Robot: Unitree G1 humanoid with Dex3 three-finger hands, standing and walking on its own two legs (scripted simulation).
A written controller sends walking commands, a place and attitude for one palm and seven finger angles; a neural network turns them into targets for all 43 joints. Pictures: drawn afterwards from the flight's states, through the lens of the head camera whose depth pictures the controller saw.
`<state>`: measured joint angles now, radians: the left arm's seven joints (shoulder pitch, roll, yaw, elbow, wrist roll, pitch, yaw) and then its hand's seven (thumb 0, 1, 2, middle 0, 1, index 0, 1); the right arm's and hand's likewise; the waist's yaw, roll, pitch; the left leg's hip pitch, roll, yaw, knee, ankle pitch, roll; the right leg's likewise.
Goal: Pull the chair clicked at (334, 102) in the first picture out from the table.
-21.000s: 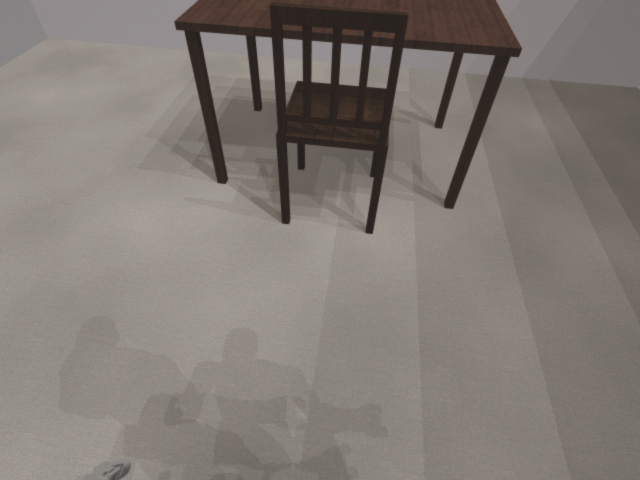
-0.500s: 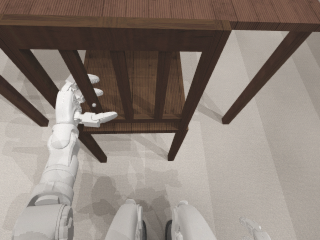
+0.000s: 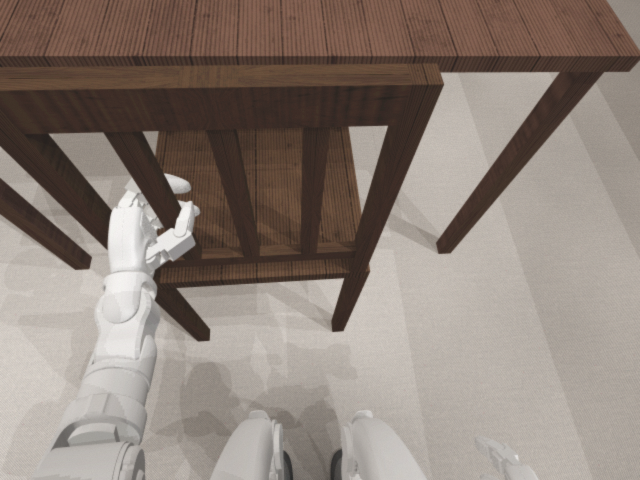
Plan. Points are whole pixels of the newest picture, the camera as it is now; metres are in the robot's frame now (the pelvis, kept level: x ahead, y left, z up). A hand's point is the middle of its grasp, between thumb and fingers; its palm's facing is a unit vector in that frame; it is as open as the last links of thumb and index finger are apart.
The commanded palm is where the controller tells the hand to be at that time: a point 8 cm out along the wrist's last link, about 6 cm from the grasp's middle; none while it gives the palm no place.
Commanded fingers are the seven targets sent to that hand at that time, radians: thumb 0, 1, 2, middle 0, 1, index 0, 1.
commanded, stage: hook a spindle and tug to test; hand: left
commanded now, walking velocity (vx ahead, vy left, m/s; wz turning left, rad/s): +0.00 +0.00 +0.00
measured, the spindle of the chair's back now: (239, 202) +0.45 +0.10 +0.02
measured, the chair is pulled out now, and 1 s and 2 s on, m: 0.01 0.07 0.25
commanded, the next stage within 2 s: step backward, pulling the chair out in 0.40 s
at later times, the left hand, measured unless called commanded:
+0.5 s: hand (181, 261) +0.37 +0.16 +0.01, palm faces +0.06 -1.00 -0.02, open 5.6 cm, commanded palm +0.35 +0.21 +0.01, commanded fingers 0.00 0.90 0.90 -0.50 -1.45 -0.50 -1.45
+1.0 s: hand (185, 279) +0.34 +0.15 +0.03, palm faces +0.00 -0.99 -0.12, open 5.5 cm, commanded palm +0.32 +0.20 +0.03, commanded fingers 0.00 0.90 0.90 -0.50 -1.45 -0.50 -1.45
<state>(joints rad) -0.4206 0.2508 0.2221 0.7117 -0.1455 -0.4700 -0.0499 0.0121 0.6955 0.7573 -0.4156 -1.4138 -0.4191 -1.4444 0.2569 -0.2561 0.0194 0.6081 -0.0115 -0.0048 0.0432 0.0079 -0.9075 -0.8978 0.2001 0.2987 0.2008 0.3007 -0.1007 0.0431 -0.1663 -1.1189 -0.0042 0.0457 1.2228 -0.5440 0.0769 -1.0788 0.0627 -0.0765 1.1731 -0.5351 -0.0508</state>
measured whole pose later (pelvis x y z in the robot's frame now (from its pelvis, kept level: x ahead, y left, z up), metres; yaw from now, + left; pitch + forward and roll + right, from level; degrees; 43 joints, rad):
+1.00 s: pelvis +0.00 +0.02 +0.10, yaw -2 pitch +7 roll -1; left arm -0.35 0.19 0.05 0.87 -0.08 -0.20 0.07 0.08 0.68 0.74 -0.29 -1.14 -0.50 -1.44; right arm 0.23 -0.26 0.00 0.63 0.03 0.14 -0.09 0.01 -0.91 -0.90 0.20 0.30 0.20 0.30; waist -0.07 -0.01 0.07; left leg -0.41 -0.05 0.11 0.54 -0.25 0.10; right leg -0.38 0.00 0.01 0.56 -0.29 -0.03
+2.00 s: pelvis -0.15 +0.02 +0.08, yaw +0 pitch +2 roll +2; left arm -0.29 0.12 -0.06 0.85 -0.02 -0.18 0.06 0.01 0.62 0.75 -0.25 -1.17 -0.50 -1.44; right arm 0.25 -0.18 0.00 0.71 0.03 0.07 -0.10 -0.01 -0.93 -0.90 0.21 0.30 0.21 0.30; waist -0.04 0.02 0.06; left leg -0.28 0.09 0.02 0.67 -0.43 -0.07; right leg -0.55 -0.08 -0.03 0.63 -0.12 0.01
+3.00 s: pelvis -0.27 +0.00 +0.09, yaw +2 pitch +2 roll +1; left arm -0.37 0.15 -0.07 0.82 -0.04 -0.15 0.10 0.01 0.64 0.73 -0.21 -1.16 -0.50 -1.44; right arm 0.15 -0.22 -0.01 0.64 0.03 0.11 -0.10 0.01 -0.91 -0.90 0.20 0.30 0.20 0.30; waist -0.05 -0.01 0.16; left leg -0.33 0.05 0.03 0.57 -0.27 -0.05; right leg -0.45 -0.05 -0.06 0.55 -0.12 -0.02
